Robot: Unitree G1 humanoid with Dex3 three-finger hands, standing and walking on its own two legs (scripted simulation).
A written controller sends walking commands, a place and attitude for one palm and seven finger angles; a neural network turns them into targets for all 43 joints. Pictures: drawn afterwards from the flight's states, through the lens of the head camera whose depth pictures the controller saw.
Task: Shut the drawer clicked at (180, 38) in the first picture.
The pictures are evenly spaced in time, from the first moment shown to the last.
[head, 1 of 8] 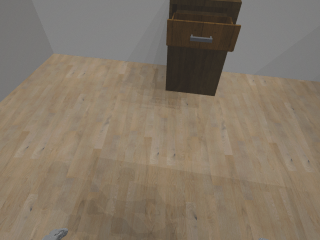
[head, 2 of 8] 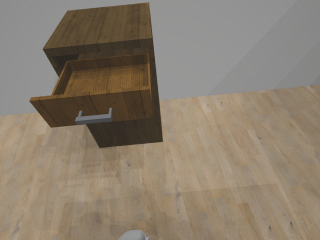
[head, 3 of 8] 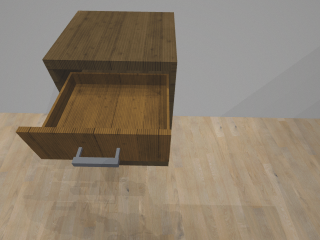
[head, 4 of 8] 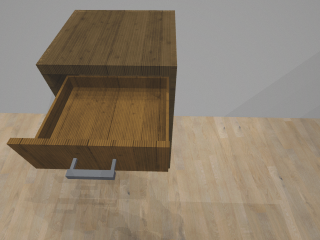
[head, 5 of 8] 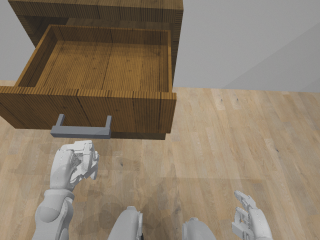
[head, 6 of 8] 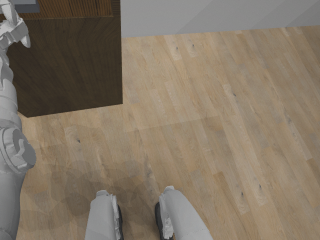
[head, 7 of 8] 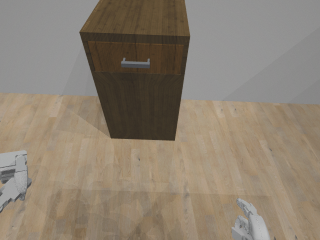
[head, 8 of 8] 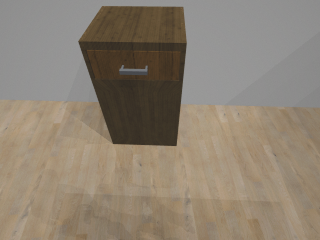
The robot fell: no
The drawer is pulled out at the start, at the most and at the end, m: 0.30 0.30 0.00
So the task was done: yes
